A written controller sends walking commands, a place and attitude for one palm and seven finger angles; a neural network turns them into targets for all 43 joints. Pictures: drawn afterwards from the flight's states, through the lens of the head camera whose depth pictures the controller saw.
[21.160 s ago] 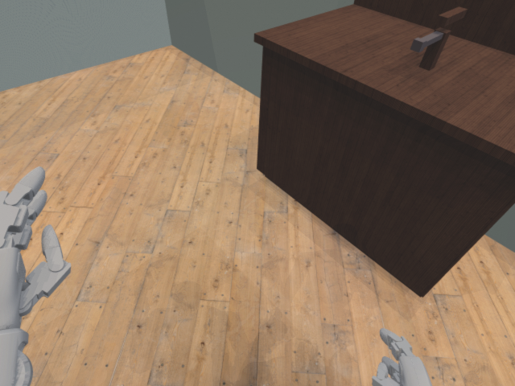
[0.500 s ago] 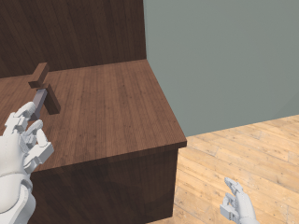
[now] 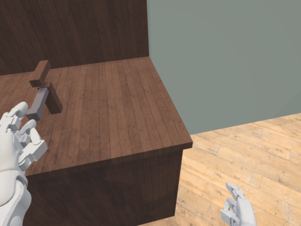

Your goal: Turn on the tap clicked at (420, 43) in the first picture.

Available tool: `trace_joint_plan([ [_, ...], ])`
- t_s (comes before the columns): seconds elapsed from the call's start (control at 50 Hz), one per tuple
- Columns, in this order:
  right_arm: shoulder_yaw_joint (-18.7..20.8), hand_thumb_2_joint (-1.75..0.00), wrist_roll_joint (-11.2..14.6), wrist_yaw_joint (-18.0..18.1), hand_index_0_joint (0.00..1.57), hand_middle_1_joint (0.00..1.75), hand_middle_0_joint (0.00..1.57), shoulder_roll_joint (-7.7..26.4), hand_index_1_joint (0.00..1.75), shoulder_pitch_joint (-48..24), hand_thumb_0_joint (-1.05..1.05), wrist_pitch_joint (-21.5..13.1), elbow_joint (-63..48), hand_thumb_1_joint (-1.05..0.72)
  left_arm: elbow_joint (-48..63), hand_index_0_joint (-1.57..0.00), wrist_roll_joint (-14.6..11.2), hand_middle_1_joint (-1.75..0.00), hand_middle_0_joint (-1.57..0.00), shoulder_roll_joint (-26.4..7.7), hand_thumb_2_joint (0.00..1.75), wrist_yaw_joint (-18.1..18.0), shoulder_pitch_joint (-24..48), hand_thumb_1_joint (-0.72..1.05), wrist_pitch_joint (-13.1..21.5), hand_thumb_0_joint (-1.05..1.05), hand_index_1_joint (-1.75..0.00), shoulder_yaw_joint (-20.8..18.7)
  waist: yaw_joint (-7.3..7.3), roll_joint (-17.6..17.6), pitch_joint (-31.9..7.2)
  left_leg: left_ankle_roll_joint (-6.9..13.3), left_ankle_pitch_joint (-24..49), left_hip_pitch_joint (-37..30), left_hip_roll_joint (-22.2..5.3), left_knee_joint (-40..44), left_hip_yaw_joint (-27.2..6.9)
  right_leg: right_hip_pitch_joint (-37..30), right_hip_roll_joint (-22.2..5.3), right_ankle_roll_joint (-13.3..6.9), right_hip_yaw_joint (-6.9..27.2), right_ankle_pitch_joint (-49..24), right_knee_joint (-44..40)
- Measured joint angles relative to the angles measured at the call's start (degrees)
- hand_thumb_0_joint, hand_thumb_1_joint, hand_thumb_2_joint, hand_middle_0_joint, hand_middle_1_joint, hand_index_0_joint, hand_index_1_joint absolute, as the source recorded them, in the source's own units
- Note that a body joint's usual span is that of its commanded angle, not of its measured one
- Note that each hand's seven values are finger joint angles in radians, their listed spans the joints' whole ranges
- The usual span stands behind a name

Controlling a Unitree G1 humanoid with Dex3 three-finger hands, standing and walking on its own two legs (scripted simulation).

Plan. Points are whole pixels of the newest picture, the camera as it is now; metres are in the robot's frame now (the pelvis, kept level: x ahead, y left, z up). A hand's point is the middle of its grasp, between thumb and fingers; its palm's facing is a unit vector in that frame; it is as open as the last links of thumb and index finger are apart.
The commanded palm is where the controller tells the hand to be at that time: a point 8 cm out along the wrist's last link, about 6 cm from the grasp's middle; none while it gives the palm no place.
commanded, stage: reach beside the lever's end, fingers flat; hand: left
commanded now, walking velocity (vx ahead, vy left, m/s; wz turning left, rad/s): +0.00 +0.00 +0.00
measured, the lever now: (34, 114) +0.33 +0.39 +0.15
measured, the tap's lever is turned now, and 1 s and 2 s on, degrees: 0 0 2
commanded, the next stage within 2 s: push the lever round in 1.74 s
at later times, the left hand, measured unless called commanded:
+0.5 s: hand (38, 138) +0.23 +0.30 +0.17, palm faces +0.58 -0.81 -0.12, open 7.5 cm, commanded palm +0.19 +0.34 +0.18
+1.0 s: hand (29, 129) +0.26 +0.35 +0.16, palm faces +0.60 -0.79 -0.12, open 7.7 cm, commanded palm +0.22 +0.39 +0.16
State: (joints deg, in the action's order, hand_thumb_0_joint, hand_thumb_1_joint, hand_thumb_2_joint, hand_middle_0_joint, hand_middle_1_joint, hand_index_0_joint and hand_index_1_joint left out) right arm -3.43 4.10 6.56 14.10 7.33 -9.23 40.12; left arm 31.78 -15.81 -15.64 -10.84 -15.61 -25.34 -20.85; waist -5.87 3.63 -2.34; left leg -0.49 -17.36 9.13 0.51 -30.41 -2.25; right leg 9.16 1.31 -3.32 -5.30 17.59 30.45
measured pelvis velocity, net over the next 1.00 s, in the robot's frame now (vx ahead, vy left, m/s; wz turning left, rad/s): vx -0.01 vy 0.00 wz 0.00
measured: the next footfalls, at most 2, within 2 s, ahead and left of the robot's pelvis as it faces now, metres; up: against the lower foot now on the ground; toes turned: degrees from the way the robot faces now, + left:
none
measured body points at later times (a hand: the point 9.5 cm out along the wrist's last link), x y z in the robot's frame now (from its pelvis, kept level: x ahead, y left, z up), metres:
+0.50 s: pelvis +0.00 +0.00 +0.00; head -0.03 -0.02 +0.45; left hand +0.19 +0.34 +0.18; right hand +0.21 -0.22 -0.08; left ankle -0.01 +0.13 -0.73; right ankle -0.01 -0.08 -0.73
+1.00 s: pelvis -0.01 +0.00 +0.00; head -0.02 -0.02 +0.45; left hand +0.22 +0.39 +0.17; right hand +0.17 -0.25 -0.09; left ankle -0.01 +0.13 -0.73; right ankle -0.01 -0.08 -0.73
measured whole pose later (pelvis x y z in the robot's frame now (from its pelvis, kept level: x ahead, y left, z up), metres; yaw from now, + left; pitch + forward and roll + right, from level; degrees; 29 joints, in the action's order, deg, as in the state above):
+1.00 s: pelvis -0.01 +0.00 +0.00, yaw +0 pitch -1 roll +0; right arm -2.1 4.7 8.4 15.6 10.0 -9.8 42.5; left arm -6.7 -14.1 -25.2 -2.6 3.8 -13.1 -30.4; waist -3.6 2.9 -1.0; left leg -0.5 -15.9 12.6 0.2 -29.9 -2.6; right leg 12.2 1.7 -3.5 -5.6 15.7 29.0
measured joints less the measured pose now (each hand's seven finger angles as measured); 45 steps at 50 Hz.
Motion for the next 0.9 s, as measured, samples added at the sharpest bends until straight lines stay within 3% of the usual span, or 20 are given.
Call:
trace_joint_plan([
  [0.14, -0.2, -0.90, -0.3, 0.3, 0.20, 0.30, 0.20, -0.3, 0.30, -0.1, 0.02, 0.1, 0.2, -0.90, -2.9, -0.20, 1.0, -0.30, -0.20, 0.3, 0.90, -0.6, 3.0, 0.90, 0.3, 0.02, -0.30, 1.0, 0.26, -0.3, 0.6, 0.3, 0.6, 0.1, 0.4, 0.6, 0.1, 0.3, -0.4, 0.3, 0.1, -0.4, -0.3],
  [0.4, 0.1, -0.90, -0.3, 0.4, 0.20, 0.30, 0.20, -0.5, 0.30, 0.2, 0.02, 1.3, 0.2, -0.90, -8.5, -0.19, 0.9, -0.27, -0.19, -1.4, 0.90, 0.1, 4.8, 0.90, 1.8, 0.02, -0.27, -1.8, 0.86, -0.5, 0.5, 0.3, 1.0, -0.1, 0.3, 1.6, 0.6, 0.2, -0.2, 0.3, 0.6, -1.0, -1.2],
  [0.76, 1.1, -0.90, 0.3, 1.3, 0.20, 0.30, 0.20, 0.5, 0.30, 1.5, 0.02, 0.6, 1.1, -0.90, -23.1, -0.17, 0.1, -0.23, -0.19, -6.1, 0.90, 5.1, 10.9, 0.90, 7.1, 0.02, -0.22, -7.0, 1.59, -0.6, 0.8, 0.0, 1.4, 1.0, -0.2, 1.8, 0.2, 1.1, 0.2, -0.1, 0.3, -1.6, -1.8],
  [0.9, 1.3, -0.90, 0.5, 1.7, 0.20, 0.30, 0.20, 1.2, 0.30, 2.2, 0.02, -0.1, 2.1, -0.90, -31.9, -0.17, 1.1, -0.21, -0.18, -7.9, 0.90, 6.3, 15.4, 0.90, 9.7, 0.02, -0.21, -8.9, 1.74, -0.6, 1.3, -0.1, 1.5, 2.3, -0.3, 1.0, -0.2, 2.1, 0.3, -0.2, -0.2, -1.7, -1.5],
])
